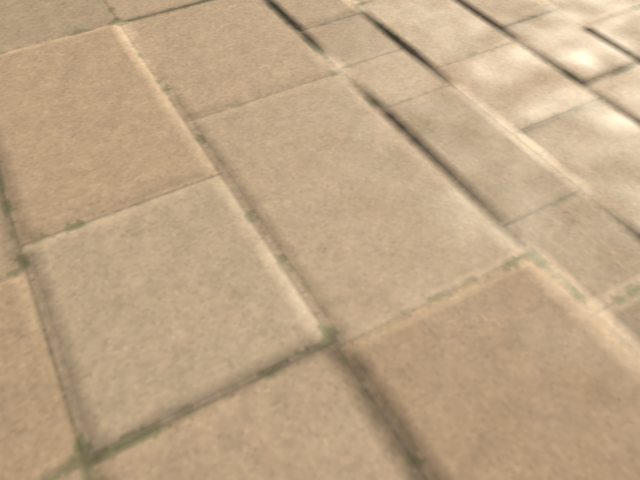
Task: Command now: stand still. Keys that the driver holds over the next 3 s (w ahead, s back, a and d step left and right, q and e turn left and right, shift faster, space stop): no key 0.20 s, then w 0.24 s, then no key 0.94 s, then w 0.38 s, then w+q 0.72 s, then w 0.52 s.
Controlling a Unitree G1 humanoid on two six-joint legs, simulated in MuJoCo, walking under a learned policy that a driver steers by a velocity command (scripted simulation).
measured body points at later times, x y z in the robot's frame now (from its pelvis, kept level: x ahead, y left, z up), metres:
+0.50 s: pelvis +0.05 +0.04 -0.01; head +0.05 +0.06 +0.44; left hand +0.09 +0.31 -0.16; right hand +0.05 -0.23 -0.14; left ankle +0.01 +0.13 -0.74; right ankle -0.02 -0.10 -0.70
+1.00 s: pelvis +0.16 +0.03 -0.01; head +0.18 +0.03 +0.44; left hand +0.28 +0.27 -0.14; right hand +0.20 -0.23 -0.16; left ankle +0.12 +0.15 -0.73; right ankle +0.22 -0.08 -0.74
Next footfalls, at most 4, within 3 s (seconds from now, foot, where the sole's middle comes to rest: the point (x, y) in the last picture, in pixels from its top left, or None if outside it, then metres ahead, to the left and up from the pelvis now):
0.78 right None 0.26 -0.08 -0.78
1.02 left None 0.17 0.15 -0.78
1.68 right None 0.33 -0.09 -0.78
2.20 left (271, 408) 0.67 0.14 -0.78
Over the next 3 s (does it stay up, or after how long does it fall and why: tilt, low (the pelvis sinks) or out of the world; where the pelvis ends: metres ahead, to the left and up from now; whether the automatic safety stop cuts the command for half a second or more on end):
stays up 0.96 0.12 0.01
